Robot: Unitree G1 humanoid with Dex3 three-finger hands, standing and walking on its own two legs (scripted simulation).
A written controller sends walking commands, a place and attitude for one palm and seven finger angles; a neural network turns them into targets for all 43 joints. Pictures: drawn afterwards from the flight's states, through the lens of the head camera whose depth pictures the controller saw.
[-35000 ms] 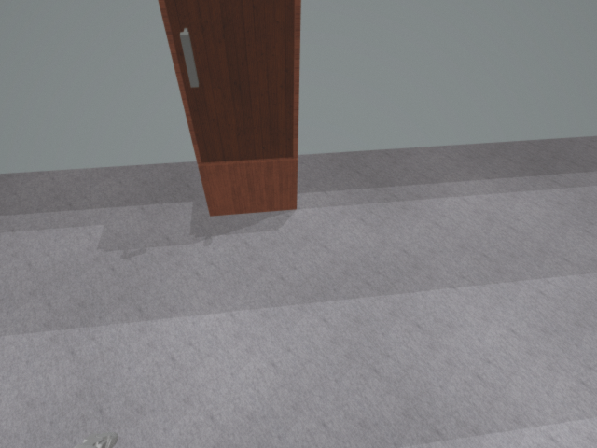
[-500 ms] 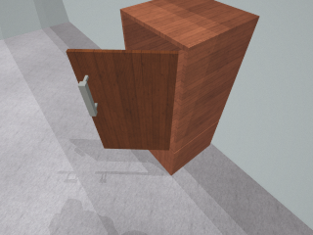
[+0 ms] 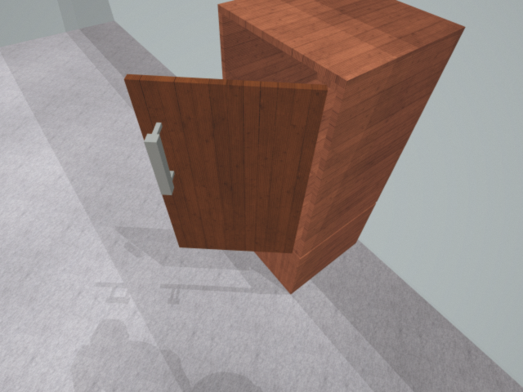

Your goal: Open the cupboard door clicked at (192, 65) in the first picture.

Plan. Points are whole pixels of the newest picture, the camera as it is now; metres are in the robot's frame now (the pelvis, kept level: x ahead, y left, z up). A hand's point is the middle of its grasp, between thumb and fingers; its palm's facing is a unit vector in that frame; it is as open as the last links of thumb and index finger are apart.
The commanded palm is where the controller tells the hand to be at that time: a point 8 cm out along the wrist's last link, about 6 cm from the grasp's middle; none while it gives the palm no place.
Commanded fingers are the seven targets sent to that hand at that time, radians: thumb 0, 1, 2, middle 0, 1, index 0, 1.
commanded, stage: come to a stop and stand still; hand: left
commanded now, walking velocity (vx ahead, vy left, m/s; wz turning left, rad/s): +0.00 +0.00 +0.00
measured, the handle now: (163, 159) +0.55 +0.26 -0.01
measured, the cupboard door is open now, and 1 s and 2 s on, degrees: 50 50 50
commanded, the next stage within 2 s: look again from close up in 1.80 s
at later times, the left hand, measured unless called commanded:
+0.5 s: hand out of the picture +0.09 +0.16 -0.16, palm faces +0.01 -0.97 -0.22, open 7.3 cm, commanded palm none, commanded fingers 0.00 0.90 0.90 -0.20 -0.30 -0.20 -0.30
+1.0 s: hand out of the picture -0.01 +0.21 -0.16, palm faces +0.06 -0.96 -0.28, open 7.4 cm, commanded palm none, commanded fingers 0.00 0.90 0.90 -0.20 -0.30 -0.20 -0.30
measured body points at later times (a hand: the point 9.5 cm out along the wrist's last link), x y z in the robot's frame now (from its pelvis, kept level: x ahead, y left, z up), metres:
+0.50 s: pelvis +0.01 -0.01 +0.00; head +0.04 -0.02 +0.45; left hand +0.09 +0.21 -0.15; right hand +0.02 -0.23 -0.16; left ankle -0.03 +0.08 -0.73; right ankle +0.02 -0.10 -0.73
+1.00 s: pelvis -0.05 -0.01 +0.01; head -0.06 +0.00 +0.45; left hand -0.01 +0.26 -0.14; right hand +0.00 -0.27 -0.14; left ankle -0.03 +0.08 -0.73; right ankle +0.02 -0.10 -0.73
